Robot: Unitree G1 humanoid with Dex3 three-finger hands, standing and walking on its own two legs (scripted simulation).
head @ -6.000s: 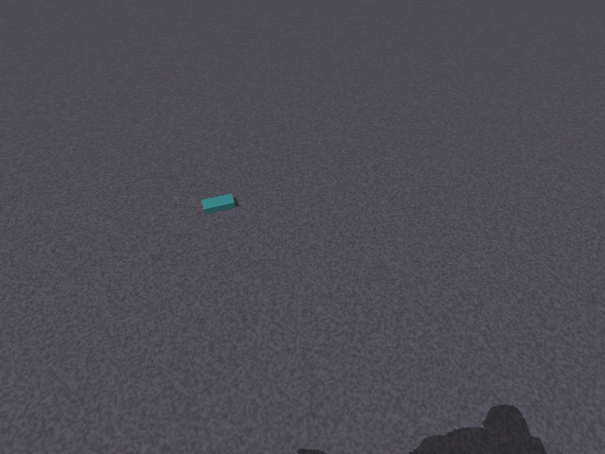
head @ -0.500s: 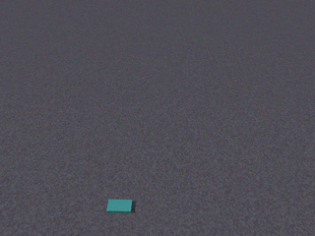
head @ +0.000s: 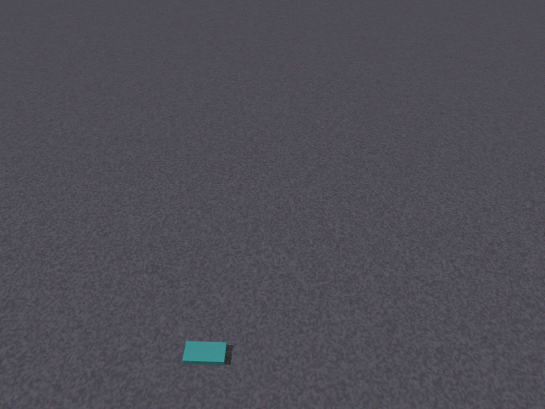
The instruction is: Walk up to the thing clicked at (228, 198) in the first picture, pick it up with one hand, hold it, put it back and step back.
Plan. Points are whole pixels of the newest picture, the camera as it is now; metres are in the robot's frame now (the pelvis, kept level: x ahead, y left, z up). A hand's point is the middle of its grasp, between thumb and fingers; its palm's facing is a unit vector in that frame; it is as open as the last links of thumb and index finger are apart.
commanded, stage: stand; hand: left
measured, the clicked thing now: (205, 352) +0.48 +0.25 -0.77
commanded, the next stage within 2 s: none
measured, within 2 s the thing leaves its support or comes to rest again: neither
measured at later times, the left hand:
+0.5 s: hand out of the picture +0.06 +0.24 -0.16, palm faces -0.01 -0.94 -0.34, open 7.4 cm
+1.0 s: hand out of the picture +0.08 +0.24 -0.16, palm faces -0.01 -0.94 -0.34, open 7.4 cm
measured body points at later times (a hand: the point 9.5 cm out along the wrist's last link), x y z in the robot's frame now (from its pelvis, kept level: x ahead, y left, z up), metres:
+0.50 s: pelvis +0.00 -0.01 +0.00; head +0.00 -0.01 +0.45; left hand +0.07 +0.29 -0.13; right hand +0.07 -0.31 -0.14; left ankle -0.01 +0.11 -0.75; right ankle +0.01 -0.13 -0.75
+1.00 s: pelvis +0.01 -0.01 +0.00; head +0.01 -0.01 +0.45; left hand +0.08 +0.29 -0.13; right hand +0.08 -0.31 -0.14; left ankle -0.01 +0.11 -0.75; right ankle +0.01 -0.13 -0.75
